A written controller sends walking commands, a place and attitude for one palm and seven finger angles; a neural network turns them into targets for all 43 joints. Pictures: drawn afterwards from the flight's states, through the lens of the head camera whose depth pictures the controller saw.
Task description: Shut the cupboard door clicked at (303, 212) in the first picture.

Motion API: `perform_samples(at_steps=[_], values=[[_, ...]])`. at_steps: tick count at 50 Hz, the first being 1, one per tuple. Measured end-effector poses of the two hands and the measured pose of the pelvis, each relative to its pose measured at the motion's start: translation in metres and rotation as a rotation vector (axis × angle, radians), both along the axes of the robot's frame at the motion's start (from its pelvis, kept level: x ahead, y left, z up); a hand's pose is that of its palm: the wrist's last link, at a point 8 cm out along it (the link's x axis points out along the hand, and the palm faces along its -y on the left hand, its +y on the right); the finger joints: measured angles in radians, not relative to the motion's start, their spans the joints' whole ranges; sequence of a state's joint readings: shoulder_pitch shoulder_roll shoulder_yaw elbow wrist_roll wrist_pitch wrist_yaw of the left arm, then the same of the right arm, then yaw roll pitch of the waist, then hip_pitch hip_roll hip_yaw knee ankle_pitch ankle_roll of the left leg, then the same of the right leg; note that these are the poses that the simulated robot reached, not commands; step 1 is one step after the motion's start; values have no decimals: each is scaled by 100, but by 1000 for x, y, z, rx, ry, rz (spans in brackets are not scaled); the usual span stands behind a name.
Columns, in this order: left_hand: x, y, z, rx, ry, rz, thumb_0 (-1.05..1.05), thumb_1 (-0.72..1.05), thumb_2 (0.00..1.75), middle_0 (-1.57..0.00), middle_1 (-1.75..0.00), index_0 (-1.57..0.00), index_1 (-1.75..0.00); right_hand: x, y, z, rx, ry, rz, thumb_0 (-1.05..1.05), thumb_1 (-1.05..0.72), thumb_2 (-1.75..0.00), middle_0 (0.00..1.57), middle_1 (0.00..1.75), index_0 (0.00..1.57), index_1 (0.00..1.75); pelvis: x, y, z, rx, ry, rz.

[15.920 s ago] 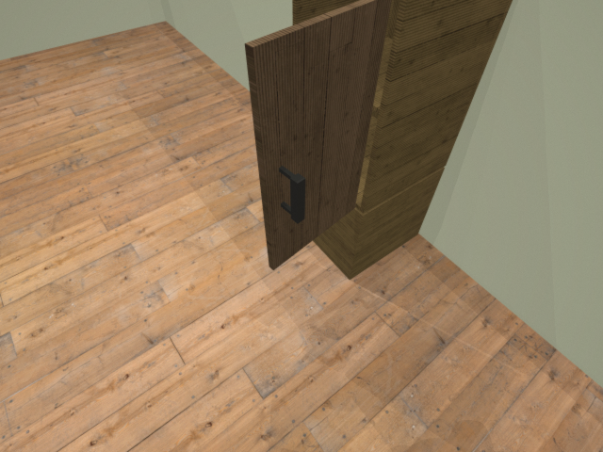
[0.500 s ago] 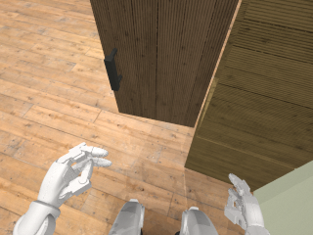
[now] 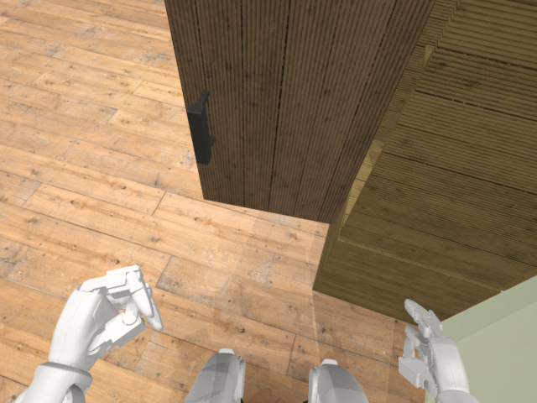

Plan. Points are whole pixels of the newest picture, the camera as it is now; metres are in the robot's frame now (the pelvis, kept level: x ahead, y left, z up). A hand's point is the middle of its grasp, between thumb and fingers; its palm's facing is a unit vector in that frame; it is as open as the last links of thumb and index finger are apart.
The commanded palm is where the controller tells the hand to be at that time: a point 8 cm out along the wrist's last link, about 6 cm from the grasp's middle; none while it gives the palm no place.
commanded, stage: raise the hand and make a fist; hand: left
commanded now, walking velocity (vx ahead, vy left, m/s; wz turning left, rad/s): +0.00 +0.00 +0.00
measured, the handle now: (204, 128) +0.54 +0.16 +0.05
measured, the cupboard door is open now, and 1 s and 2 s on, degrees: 98 98 98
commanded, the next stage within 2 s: bring the fist close to the handle in 0.74 s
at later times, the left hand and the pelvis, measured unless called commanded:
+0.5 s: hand (146, 310) +0.23 +0.18 +0.05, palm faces -0.13 -0.99 -0.03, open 3.1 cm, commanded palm +0.21 +0.23 +0.05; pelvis +0.01 -0.01 +0.00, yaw +0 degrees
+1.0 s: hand (162, 299) +0.24 +0.16 +0.05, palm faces -0.13 -0.99 -0.05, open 3.1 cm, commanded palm +0.25 +0.21 +0.05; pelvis +0.01 -0.02 +0.00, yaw +0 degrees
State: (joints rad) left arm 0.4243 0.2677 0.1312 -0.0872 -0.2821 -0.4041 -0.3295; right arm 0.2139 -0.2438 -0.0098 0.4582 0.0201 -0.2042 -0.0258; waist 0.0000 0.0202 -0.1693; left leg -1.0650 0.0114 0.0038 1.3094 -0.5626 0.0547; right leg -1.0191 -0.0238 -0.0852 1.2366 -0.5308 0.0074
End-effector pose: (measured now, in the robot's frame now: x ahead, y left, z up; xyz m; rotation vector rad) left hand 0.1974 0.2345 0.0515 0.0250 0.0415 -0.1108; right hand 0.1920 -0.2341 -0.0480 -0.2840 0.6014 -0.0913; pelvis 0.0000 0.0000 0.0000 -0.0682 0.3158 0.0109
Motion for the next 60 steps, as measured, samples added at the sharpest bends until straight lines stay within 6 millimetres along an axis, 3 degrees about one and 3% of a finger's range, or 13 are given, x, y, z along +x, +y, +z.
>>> perform_samples(at_steps=[10, 23, 30, 46, 55, 60], values=[[3, 5, 2, 18, 20, -2, 2, 90, 90, -125, -145, -126, -145, 12, 19, 0, 38, 2, 55, 1, -90, -89, 21, 30, 21, 30, 4, -1, 2, -7, 3, 8], [15, 0, 1, 16, 30, -15, 2, 90, 90, -129, -149, -130, -150, -12, -9, -13, 22, 79, -16, 1, -90, -89, 21, 30, 21, 30, 8, -11, 2, 1, 13, 0], [16, -9, 2, 17, 22, -17, 2, 90, 90, -130, -150, -130, -150, -15, -22, -14, 14, 79, -46, 1, -90, -89, 21, 30, 21, 30, 9, -16, 1, 8, 14, -4], [17, -18, 3, 25, 8, -14, 2, 90, 90, -130, -150, -130, -150, -4, -20, -15, 37, 54, -27, 1, -90, -89, 21, 30, 21, 30, 9, -23, 0, 14, 12, -2], [61, -20, -3, 15, -27, -37, 2, 90, 90, -130, -150, -130, -150, -11, -23, -25, 17, 103, -21, 1, -90, -89, 21, 30, 21, 30, 7, -23, -4, 11, 26, 2], [85, -25, 3, 8, -25, -51, 2, 90, 90, -130, -150, -130, -150, -23, -25, -23, 24, 139, -52, 1, -90, -89, 21, 30, 21, 30, 9, -21, 3, 16, 28, -4]])
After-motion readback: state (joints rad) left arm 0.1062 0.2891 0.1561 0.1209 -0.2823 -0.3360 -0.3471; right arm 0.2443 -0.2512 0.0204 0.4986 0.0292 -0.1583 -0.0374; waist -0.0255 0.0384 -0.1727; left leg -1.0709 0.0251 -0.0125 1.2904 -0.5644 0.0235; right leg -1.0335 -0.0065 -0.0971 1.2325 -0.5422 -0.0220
